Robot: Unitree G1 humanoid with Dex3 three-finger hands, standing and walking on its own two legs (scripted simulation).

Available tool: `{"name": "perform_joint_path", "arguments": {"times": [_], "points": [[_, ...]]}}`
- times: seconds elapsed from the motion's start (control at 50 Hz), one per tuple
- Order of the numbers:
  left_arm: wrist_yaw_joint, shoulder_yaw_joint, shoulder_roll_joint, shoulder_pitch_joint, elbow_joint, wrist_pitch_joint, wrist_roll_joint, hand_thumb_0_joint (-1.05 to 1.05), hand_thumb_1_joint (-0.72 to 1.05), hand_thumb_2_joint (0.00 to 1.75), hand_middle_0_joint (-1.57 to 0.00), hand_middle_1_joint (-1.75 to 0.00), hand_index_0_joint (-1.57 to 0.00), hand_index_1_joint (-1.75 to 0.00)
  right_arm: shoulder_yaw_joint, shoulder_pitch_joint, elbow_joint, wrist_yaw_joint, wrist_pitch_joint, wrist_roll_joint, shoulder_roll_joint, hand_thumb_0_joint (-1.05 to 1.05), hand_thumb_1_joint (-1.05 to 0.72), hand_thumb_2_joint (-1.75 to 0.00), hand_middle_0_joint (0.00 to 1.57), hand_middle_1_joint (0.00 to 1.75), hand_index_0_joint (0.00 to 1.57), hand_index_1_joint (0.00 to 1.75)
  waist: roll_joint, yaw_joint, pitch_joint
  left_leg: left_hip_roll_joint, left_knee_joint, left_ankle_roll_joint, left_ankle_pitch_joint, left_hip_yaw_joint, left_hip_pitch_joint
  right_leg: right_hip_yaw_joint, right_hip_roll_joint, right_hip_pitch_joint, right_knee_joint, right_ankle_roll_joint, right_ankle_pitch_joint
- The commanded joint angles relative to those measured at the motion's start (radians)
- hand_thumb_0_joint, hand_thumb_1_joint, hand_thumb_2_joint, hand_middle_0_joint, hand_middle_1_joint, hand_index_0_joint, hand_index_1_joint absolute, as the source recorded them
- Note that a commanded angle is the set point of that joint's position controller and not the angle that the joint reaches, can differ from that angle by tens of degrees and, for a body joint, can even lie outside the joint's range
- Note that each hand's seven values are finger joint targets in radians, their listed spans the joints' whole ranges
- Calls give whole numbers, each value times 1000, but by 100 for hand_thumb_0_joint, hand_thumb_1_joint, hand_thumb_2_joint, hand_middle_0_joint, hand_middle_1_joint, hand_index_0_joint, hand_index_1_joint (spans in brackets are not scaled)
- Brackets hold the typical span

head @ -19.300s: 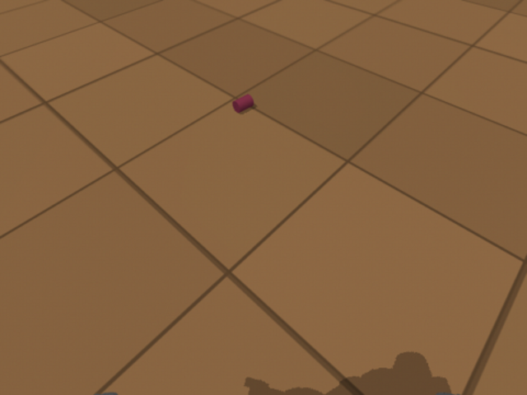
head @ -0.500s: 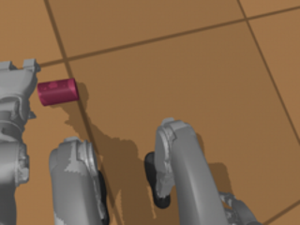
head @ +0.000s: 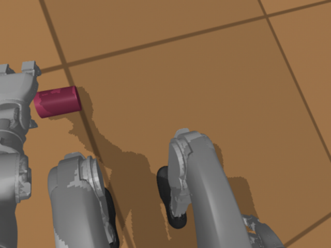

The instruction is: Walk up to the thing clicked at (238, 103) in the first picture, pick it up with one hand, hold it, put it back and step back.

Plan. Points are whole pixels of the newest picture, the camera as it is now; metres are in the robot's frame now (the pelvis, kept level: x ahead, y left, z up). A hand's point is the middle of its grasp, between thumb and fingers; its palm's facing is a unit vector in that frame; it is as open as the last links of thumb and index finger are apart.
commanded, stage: rise first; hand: left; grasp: from above
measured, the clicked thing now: (59, 101) +0.49 +0.21 -0.30
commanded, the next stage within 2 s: approach in 0.96 s
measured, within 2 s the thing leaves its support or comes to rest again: neither
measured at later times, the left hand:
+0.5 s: hand (22, 103) +0.46 +0.27 -0.17, palm faces -0.44 -0.04 -0.90, open 14.2 cm
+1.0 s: hand (24, 106) +0.45 +0.26 -0.17, palm faces -0.45 -0.04 -0.89, open 14.1 cm
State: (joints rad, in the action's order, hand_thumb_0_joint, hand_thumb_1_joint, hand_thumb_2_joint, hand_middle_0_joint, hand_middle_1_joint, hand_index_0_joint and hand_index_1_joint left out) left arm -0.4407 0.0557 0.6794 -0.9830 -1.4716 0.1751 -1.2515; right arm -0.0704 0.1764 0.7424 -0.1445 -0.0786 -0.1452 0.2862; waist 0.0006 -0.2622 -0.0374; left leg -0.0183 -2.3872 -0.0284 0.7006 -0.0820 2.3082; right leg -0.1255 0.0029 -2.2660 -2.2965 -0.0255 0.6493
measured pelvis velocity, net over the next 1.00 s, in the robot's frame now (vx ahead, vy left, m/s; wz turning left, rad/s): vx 0.00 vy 0.00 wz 0.01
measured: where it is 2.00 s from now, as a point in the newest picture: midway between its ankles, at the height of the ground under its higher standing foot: (141, 219)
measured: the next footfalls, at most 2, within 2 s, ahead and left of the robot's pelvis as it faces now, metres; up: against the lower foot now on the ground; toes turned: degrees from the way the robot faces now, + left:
none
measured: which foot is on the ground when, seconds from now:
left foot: down 0.00-1.00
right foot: down 0.00-1.00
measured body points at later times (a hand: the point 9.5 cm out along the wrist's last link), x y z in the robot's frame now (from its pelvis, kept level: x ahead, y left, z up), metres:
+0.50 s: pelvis +0.00 +0.00 +0.00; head +0.24 +0.06 +0.37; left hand +0.48 +0.27 -0.12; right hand +0.04 -0.27 -0.10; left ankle +0.07 +0.12 -0.30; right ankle +0.10 -0.11 -0.30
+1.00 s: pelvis +0.00 +0.00 +0.00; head +0.24 +0.06 +0.38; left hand +0.47 +0.26 -0.12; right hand +0.04 -0.28 -0.10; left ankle +0.07 +0.12 -0.30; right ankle +0.10 -0.11 -0.30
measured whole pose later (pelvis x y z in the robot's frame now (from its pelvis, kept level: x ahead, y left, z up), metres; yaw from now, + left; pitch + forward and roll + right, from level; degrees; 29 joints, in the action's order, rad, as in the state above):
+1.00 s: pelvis +0.00 +0.00 +0.00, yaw +1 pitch +35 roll -7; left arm -0.43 0.04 0.67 -0.97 -1.47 0.20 -1.26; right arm -0.06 0.18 0.75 -0.15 -0.09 -0.15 0.29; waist 0.00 -0.25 -0.05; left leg -0.01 -2.38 -0.03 0.68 -0.08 2.30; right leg -0.12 0.01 -2.26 -2.29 -0.02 0.64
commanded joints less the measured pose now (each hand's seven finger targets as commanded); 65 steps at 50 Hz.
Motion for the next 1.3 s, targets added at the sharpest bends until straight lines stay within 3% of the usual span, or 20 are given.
{"name": "perform_joint_path", "arguments": {"times": [0.0, 0.14, 0.18, 0.24, 0.26, 0.28, 0.36, 0.4, 0.62, 0.64, 0.8, 0.84, 0.92, 0.96, 0.98, 1.04, 1.08, 1.2, 1.22, 1.28], "points": [[-36, 20, 228, -275, 139, -2, 11, 0, -57, 103, -6, -102, -6, -103, 83, 227, 1, 8, -7, 6, 238, 0, -91, -90, 20, 30, 20, 30, -265, -4, -697, 34, 239, -14, -186, 48, -474, -15, -39, 396, 233, -16, -209], [-35, 9, 215, -314, 158, 10, 11, 0, -58, 104, -7, -99, -6, -101, 83, 227, 2, 12, -11, 6, 245, 0, -91, -90, 20, 30, 20, 30, -265, -20, -681, 34, 250, -11, -149, 33, -480, -24, -38, 355, 235, -19, -173], [-38, 5, 212, -278, 128, 6, 7, 0, -58, 105, -7, -100, -6, -101, 84, 222, 0, 12, -11, 10, 243, 0, -91, -90, 20, 30, 20, 30, -274, -2, -700, 37, 249, -10, -166, 42, -490, -19, -38, 366, 234, -20, -185], [-37, -16, 191, -324, 104, 6, 9, 0, -58, 104, -7, -100, -5, -101, 82, 221, 2, 14, -17, 8, 245, 0, -91, -90, 20, 30, 20, 30, -248, -31, -643, 34, 251, -13, -123, 33, -454, -23, -36, 322, 240, -19, -149], [-38, 9, 239, -362, 165, 15, 1, 0, -58, 104, -7, -99, -6, -101, 82, 242, 11, 14, -16, 4, 250, 0, -91, -90, 20, 30, 20, 30, -263, -37, -651, 37, 251, -13, -128, 37, -460, -22, -36, 340, 243, -18, -152], [-36, 10, 237, -320, 121, 12, 4, 0, -57, 104, -8, -99, -6, -101, 83, 231, 9, 15, -17, 7, 248, 0, -91, -90, 20, 30, 20, 30, -262, -12, -654, 37, 255, -11, -121, 37, -458, -19, -33, 337, 239, -21, -141], [-30, -16, 183, -279, 94, 4, 1, 0, -57, 103, -8, -99, -6, -101, 82, 227, 4, 14, -17, 8, 242, 0, -91, -90, 20, 30, 20, 30, -264, -15, -679, 38, 251, -10, -170, 44, -486, -19, -35, 361, 242, -18, -191], [-30, 10, 238, -327, 158, 8, 7, 0, -55, 102, -10, -98, -8, -99, 86, 238, 9, 11, -19, 5, 245, 0, -91, -90, 20, 30, 20, 30, -276, -12, -704, 39, 249, -10, -177, 47, -501, -16, -33, 377, 238, -18, -198], [-19, -9, 189, -271, 124, 0, 7, 0, -55, 102, -9, -98, -8, -99, 91, 229, 0, 6, -14, 13, 246, 0, -91, -90, 20, 30, 20, 30, -266, -14, -676, 37, 266, -9, -181, 39, -499, -18, -32, 356, 243, -20, -199], [-21, 18, 233, -334, 202, 10, 7, 0, -55, 102, -9, -98, -8, -99, 95, 240, 6, 7, -14, 12, 248, 0, -90, -90, 20, 30, 20, 30, -277, -11, -694, 36, 271, -6, -185, 33, -511, -22, -31, 354, 235, -21, -201], [-20, -9, 186, -282, 104, 16, 5, 0, -55, 102, -11, -95, -9, -97, 92, 229, 7, 6, -19, 9, 238, 0, -91, -90, 20, 30, 20, 30, -244, -15, -649, 43, 257, -15, -140, 52, -447, -10, -33, 364, 258, -17, -160], [-26, 26, 237, -317, 170, 24, 3, 0, -54, 101, -11, -97, -9, -98, 93, 230, -2, 7, -20, 8, 246, 0, -90, -90, 20, 30, 20, 30, -232, -9, -682, 40, 254, -15, -159, 47, -475, -14, -32, 375, 253, -16, -174], [-31, -13, 177, -288, 104, 23, 1, 0, -55, 102, -11, -96, -9, -98, 88, 230, 9, 1, -26, 4, 240, 0, -90, -90, 20, 30, 20, 30, -228, -23, -658, 42, 255, -13, -140, 47, -461, -18, -35, 361, 253, -17, -157], [-38, 29, 253, -316, 156, 29, -9, 0, -55, 101, -10, -97, -9, -99, 89, 233, 0, 0, -29, 0, 252, 0, -90, -90, 20, 30, 20, 30, -261, -11, -689, 42, 247, -11, -174, 52, -484, -15, -33, 384, 244, -17, -188], [-43, 16, 229, -301, 143, 26, -9, 0, -56, 103, -10, -97, -8, -99, 88, 232, 10, 1, -27, -1, 242, 0, -91, -90, 20, 30, 20, 30, -259, 1, -707, 44, 245, -13, -168, 58, -478, -9, -34, 396, 250, -16, -185], [-54, -9, 188, -299, 104, 16, -7, 0, -61, 110, -10, -92, -5, -97, 85, 216, 1, 2, -28, 1, 240, 0, -91, -90, 20, 30, 20, 30, -268, -17, -686, 42, 252, -11, -146, 54, -476, -13, -37, 357, 251, -18, -165], [-53, -2, 214, -384, 178, 23, -10, 0, -58, 106, -7, -101, -5, -102, 93, 233, 16, 2, -31, -4, 243, 0, -90, -90, 20, 30, 20, 30, -279, -24, -697, 41, 254, -10, -133, 50, -495, -14, -34, 346, 249, -22, -152], [-62, -97, 44, -457, 83, -8, 6, 0, -57, 105, -7, -102, -6, -103, 89, 248, 39, -2, -39, -9, 240, 0, -90, -90, 20, 30, 20, 30, -282, -81, -680, 36, 259, -3, -147, 35, -511, -30, -34, 304, 247, -22, -176], [-63, -103, 40, -500, 79, -9, 7, 0, -57, 106, -7, -103, -6, -104, 85, 249, 51, -4, -40, -14, 240, 0, -90, -90, 20, 30, 20, 30, -274, -103, -655, 33, 249, -4, -138, 30, -495, -34, -39, 292, 248, -21, -176], [-73, -96, 66, -541, 58, -20, -16, 0, -56, 107, -8, -102, -7, -104, 77, 262, 54, -6, -38, -18, 250, 0, -90, -89, 20, 30, 20, 30, -311, -97, -677, 35, 251, 1, -174, 28, -513, -36, -36, 298, 232, -23, -205]]}}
